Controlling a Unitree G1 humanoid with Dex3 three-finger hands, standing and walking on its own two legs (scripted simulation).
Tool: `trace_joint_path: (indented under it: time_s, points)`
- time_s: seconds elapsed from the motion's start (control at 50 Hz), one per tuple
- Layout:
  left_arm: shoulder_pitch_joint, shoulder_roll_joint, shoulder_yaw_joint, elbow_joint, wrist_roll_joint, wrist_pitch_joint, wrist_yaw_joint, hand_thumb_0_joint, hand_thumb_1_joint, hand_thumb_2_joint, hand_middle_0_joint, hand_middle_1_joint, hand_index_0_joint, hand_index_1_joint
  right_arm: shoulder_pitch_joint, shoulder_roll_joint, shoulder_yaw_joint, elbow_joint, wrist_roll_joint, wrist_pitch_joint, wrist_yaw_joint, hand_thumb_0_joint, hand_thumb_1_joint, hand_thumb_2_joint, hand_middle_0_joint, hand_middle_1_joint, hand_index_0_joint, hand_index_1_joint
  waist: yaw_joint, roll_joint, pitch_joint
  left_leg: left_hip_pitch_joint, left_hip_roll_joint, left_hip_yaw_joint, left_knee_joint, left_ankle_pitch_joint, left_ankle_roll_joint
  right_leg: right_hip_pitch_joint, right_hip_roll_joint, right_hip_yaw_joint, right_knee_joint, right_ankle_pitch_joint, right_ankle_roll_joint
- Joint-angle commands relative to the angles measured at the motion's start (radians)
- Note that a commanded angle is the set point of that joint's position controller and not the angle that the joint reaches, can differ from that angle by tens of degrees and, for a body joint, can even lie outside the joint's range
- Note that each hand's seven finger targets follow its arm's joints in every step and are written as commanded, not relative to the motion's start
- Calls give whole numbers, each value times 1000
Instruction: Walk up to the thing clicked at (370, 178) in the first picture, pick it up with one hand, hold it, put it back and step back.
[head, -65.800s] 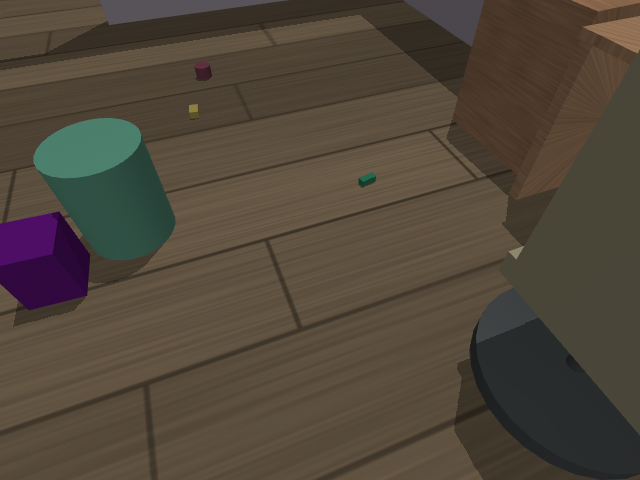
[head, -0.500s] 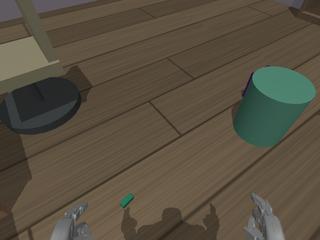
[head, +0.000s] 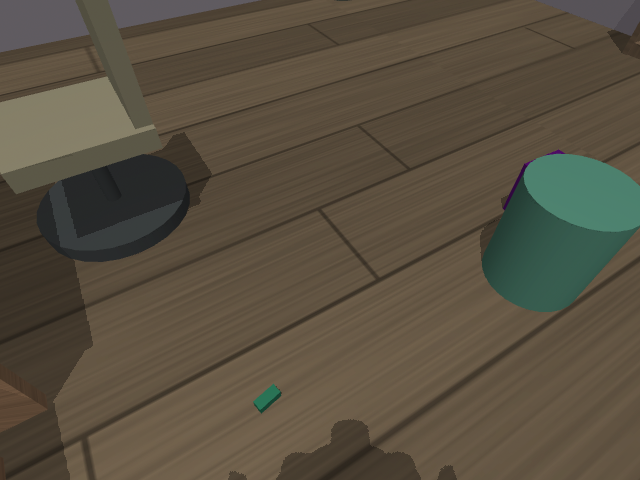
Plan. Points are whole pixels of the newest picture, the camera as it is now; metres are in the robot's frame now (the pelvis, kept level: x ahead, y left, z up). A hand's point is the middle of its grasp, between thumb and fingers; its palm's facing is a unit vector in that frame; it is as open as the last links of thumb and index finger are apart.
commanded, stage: stand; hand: left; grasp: from above
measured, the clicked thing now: (267, 398) +0.48 +0.20 -0.75
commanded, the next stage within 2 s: none
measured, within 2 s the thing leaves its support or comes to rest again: neither
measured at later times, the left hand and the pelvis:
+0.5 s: hand out of the picture +0.04 +0.24 -0.14, palm faces +0.03 -0.94 -0.35, open 7.4 cm; pelvis -0.01 +0.00 +0.02, yaw +0 degrees
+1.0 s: hand out of the picture +0.06 +0.24 -0.14, palm faces +0.02 -0.94 -0.34, open 7.4 cm; pelvis +0.00 -0.01 +0.02, yaw +0 degrees
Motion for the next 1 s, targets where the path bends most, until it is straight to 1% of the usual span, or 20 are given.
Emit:
trace_joint_path:
  time_s: [0.0,0.06,0.14,0.18,0.22,0.24,0.26,0.3,0.34,0.44,0.5,0.56,0.6,0.62,0.68,0.72,0.82,0.88,0.9,0.98]
  points:
    - [-48,180,37,-20,-4,-32,8,0,900,900,-200,-300,-200,-301,-52,-192,-33,-40,8,-27,-11,0,-900,-900,200,300,200,300,-6,41,-27,25,85,-116,-223,138,37,56,-45,62,-159,119,-55]
    - [-43,182,32,24,-4,-32,7,0,900,900,-200,-300,-200,-301,-54,-198,-31,-13,10,-25,-12,0,-900,-900,200,300,200,300,-4,40,-22,46,95,-120,-262,112,35,79,-47,55,-189,115,-50]
    - [-54,192,30,67,-5,-34,6,0,900,900,-200,-300,-200,-301,-56,-197,-26,16,15,-27,-12,0,-900,-900,200,300,200,300,-5,32,-26,70,92,-110,-285,181,26,115,-56,58,-218,162,-43]
    - [-55,195,28,88,-4,-33,6,0,900,900,-200,-300,-200,-301,-65,-197,-25,28,16,-25,-12,0,-900,-900,200,300,200,300,-5,19,-13,86,94,-110,-297,147,24,106,-58,58,-233,142,-41]
    - [-69,202,29,99,-4,-34,6,0,900,900,-200,-300,-200,-301,-64,-199,-23,36,18,-22,-11,0,-900,-900,200,300,200,300,-6,11,-14,84,96,-109,-306,157,27,117,-63,58,-243,156,-41]
    - [-74,199,26,105,-4,-34,5,0,900,900,-200,-300,-200,-301,-69,-200,-22,43,18,-22,-10,0,-900,-900,200,300,200,300,-6,9,-4,87,90,-109,-313,153,19,115,-60,57,-252,142,-38]
    - [-71,199,26,112,-5,-35,5,0,900,900,-200,-300,-200,-301,-78,-202,-23,43,18,-22,-10,0,-900,-900,200,300,200,300,-3,3,-12,96,97,-108,-310,153,25,116,-65,57,-256,146,-40]
    - [-75,199,23,122,-5,-35,2,0,900,900,-200,-300,-200,-301,-75,-202,-19,56,19,-21,-8,0,-900,-900,200,300,200,300,-5,3,-6,99,94,-104,-316,151,19,115,-64,59,-269,138,-38]
    - [-87,202,23,129,-5,-38,3,0,900,900,-200,-300,-200,-301,-83,-201,-19,59,20,-20,-6,0,-900,-900,200,300,200,300,-6,-6,-11,106,93,-101,-312,178,18,123,-68,60,-280,140,-36]
    - [-99,220,24,144,-7,-39,2,0,900,900,-200,-300,-200,-301,-90,-210,-17,73,20,-17,-4,0,-900,-900,200,300,200,300,-9,-3,-3,103,94,-97,-321,159,18,124,-72,66,-302,129,-37]
    - [-105,227,25,151,-9,-36,-2,0,900,900,-200,-300,-200,-301,-83,-212,-12,83,20,-14,-3,0,-900,-900,200,300,200,300,-10,19,8,82,96,-100,-338,105,16,131,-72,68,-303,108,-39]
    - [-113,231,26,152,-10,-39,-2,0,900,900,-200,-300,-200,-301,-91,-214,-10,84,20,-17,-3,0,-900,-900,200,300,200,300,-8,1,-15,97,100,-97,-333,172,16,146,-78,70,-302,150,-42]
    - [-121,232,26,155,-11,-39,-4,0,900,900,-200,-300,-200,-301,-87,-218,-8,87,20,-19,-3,0,-900,-900,200,300,200,300,-12,15,-17,98,102,-93,-329,179,16,147,-79,74,-304,163,-42]
    - [-120,232,26,157,-13,-38,-3,0,900,900,-200,-300,-200,-301,-90,-219,-8,90,21,-19,-3,0,-900,-900,200,300,200,300,-8,15,-23,105,104,-94,-328,196,17,153,-79,70,-300,167,-44]
    - [-117,234,27,164,-13,-37,-5,0,900,900,-200,-300,-200,-301,-94,-226,-6,89,21,-20,-4,0,-900,-900,200,300,200,300,-9,15,-22,102,105,-94,-336,175,18,151,-78,70,-302,166,-43]
    - [-126,231,27,162,-15,-37,-6,0,900,900,-200,-300,-200,-301,-90,-224,-3,92,23,-22,-4,0,-900,-900,200,300,200,300,-9,16,-30,111,106,-91,-333,217,15,159,-80,71,-296,190,-45]
    - [-129,232,26,169,-16,-38,-9,0,900,900,-200,-300,-200,-301,-86,-229,1,98,24,-23,-4,0,-900,-900,200,300,200,300,-10,3,-34,123,110,-91,-329,230,18,161,-79,69,-302,197,-42]
    - [-135,233,27,167,-17,-37,-10,0,900,900,-200,-300,-200,-301,-95,-239,1,94,24,-24,-6,0,-900,-900,200,300,200,300,-11,9,-52,139,115,-85,-320,284,20,165,-82,70,-299,236,-43]
    - [-141,234,26,168,-17,-37,-10,0,900,900,-200,-300,-200,-301,-94,-229,3,98,24,-24,-6,0,-900,-900,200,300,200,300,-10,5,-43,135,111,-87,-326,286,13,163,-77,64,-296,224,-42]
    - [-140,236,27,166,-18,-35,-11,0,900,900,-200,-300,-200,-301,-98,-236,4,97,24,-24,-6,0,-900,-900,200,300,200,300,-10,10,-49,133,115,-82,-326,293,16,169,-80,66,-295,242,-45]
